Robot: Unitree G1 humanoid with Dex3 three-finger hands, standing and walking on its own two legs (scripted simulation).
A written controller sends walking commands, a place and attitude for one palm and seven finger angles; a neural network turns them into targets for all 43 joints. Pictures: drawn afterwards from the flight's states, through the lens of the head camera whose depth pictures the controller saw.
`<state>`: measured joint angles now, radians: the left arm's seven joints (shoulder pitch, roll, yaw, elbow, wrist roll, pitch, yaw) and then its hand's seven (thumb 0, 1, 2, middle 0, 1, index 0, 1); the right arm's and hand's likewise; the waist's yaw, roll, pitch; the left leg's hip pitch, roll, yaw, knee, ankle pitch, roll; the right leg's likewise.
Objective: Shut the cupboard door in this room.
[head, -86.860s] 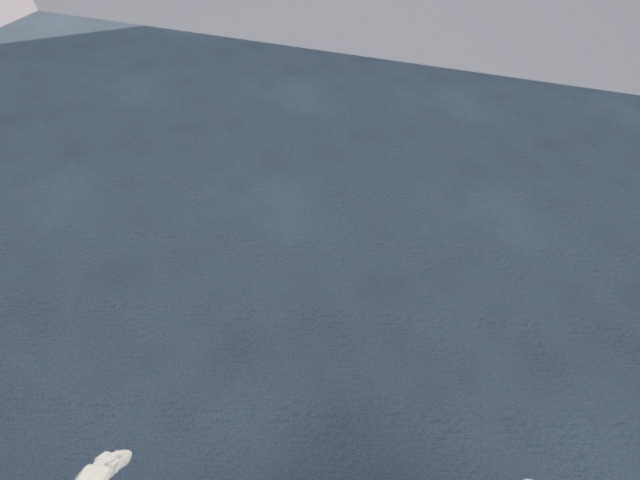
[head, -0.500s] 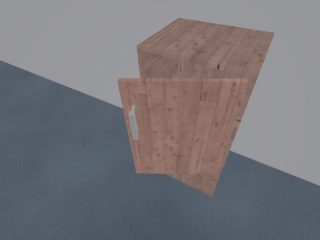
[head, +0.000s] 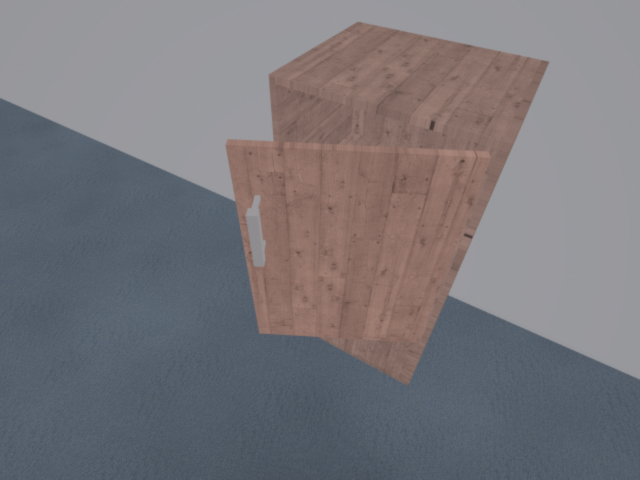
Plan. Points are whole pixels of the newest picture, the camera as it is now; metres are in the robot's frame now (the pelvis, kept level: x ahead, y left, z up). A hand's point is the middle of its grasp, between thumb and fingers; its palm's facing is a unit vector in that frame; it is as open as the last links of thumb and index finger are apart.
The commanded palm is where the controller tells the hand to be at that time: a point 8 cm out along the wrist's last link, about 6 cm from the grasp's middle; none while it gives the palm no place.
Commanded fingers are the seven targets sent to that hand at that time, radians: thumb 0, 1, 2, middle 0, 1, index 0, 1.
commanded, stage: shuffle to correct the standing spot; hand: left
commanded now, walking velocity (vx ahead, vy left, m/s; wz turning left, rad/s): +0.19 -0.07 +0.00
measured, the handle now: (258, 231) +0.55 +0.15 -0.04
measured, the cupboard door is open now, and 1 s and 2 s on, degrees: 28 28 28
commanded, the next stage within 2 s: come to a stop and stand still in 0.40 s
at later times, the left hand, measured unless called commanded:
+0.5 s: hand out of the picture +0.08 +0.16 -0.16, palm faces +0.03 -0.99 -0.13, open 7.3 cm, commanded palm none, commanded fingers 0.00 0.90 0.90 -0.20 -0.30 -0.20 -0.30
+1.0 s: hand (243, 466) +0.19 +0.13 -0.17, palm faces +0.06 -0.98 -0.17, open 7.3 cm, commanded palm none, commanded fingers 0.00 0.90 0.90 -0.20 -0.30 -0.20 -0.30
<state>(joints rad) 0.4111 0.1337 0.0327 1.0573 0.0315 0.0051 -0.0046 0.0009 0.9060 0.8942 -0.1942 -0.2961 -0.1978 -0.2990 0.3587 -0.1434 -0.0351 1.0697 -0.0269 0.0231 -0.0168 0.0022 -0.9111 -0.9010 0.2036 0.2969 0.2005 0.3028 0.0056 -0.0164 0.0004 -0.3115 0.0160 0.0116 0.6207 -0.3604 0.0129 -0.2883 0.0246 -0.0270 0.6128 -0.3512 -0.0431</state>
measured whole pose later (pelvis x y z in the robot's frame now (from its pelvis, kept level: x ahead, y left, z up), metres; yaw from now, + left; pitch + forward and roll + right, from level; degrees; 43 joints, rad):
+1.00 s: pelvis +0.08 -0.05 +0.00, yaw +2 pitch -2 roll +1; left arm 0.12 0.17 0.05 0.94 0.03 0.03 0.03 -0.01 0.92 0.89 -0.20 -0.30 -0.20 -0.30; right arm 0.22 -0.16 -0.06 0.99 -0.01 0.04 -0.01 0.00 -0.92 -0.90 0.20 0.30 0.20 0.30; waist 0.00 -0.06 0.07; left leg -0.34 -0.01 0.06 0.78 -0.42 -0.02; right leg -0.38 -0.07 -0.09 0.57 -0.15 -0.01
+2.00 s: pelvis +0.06 -0.06 +0.01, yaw +1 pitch -2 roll +0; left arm 0.35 0.15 -0.02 1.09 0.01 -0.02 0.04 0.00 0.91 0.89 -0.19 -0.30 -0.20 -0.30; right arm 0.27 -0.15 0.01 1.11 -0.01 -0.01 -0.03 0.01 -0.93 -0.90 0.20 0.30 0.20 0.30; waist 0.00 -0.03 0.01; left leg -0.22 0.01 0.04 0.49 -0.23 0.01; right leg -0.09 0.04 -0.04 0.46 -0.32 -0.05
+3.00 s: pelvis +0.09 -0.04 +0.00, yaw +1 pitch +1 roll +0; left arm 0.44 0.13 0.01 1.11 0.02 -0.04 0.03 0.00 0.91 0.89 -0.19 -0.30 -0.20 -0.30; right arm 0.34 -0.12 -0.01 1.12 -0.01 -0.01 -0.02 0.00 -0.91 -0.90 0.20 0.30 0.20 0.30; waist 0.01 -0.02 -0.01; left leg -0.28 -0.01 0.05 0.59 -0.32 0.04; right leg -0.12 0.02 -0.04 0.50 -0.40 -0.03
